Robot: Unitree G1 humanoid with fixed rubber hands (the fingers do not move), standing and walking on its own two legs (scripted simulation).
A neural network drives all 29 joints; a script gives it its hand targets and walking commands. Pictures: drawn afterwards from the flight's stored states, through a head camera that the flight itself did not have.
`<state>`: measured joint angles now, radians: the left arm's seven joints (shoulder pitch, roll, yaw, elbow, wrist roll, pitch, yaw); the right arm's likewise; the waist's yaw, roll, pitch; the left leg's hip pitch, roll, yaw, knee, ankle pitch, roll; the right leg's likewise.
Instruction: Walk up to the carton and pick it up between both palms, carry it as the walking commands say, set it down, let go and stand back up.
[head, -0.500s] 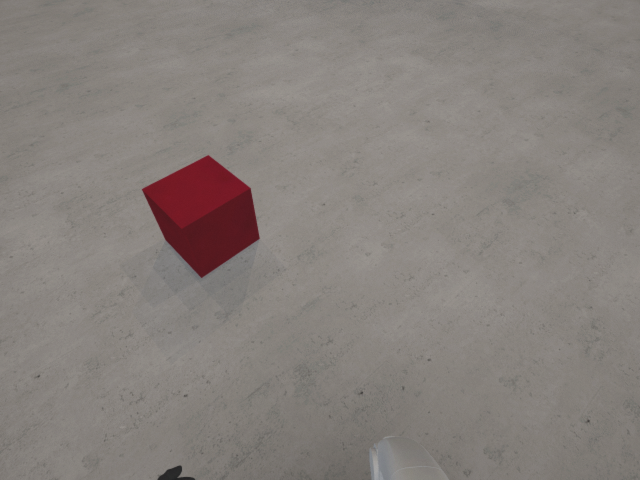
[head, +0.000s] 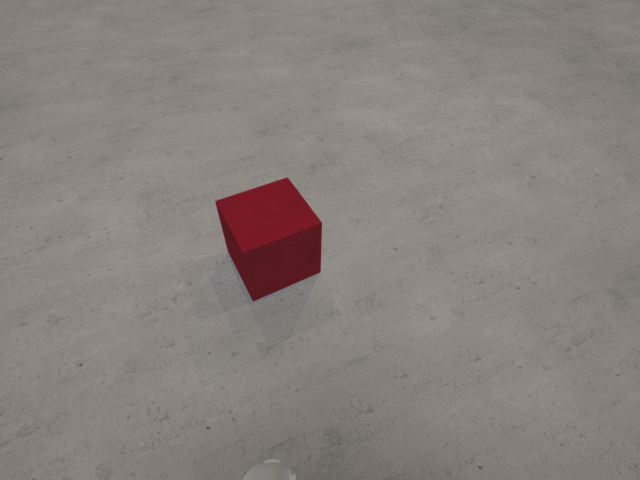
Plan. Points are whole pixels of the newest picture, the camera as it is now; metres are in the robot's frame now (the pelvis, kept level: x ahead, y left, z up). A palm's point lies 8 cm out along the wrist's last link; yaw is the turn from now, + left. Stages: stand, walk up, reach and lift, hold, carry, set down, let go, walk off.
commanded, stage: walk up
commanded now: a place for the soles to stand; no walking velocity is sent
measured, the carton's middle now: (270, 238) +1.01 +0.20 -0.61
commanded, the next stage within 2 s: none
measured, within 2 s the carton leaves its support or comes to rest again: neither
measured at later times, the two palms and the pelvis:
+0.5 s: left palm (194, 390) +0.27 +0.22 -0.12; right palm (512, 421) +0.23 -0.26 -0.14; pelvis +0.21 -0.02 -0.01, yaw +5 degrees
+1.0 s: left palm (194, 273) +0.49 +0.26 -0.11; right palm (451, 305) +0.43 -0.22 -0.14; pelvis +0.40 +0.02 -0.01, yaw +4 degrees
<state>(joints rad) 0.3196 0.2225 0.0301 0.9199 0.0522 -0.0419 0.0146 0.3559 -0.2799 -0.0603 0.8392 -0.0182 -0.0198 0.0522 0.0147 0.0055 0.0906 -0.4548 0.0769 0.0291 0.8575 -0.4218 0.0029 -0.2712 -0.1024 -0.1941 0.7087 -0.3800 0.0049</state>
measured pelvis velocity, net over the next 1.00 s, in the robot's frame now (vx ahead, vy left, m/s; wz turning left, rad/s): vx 0.40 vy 0.02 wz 0.06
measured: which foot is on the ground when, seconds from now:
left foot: up 0.00-0.00, down 0.02-0.38, up 0.40-0.64, down 0.66-0.98, up 1.00-1.00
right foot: down 0.00-0.02, up 0.04-0.36, down 0.38-0.68, up 0.70-0.96, down 0.98-1.00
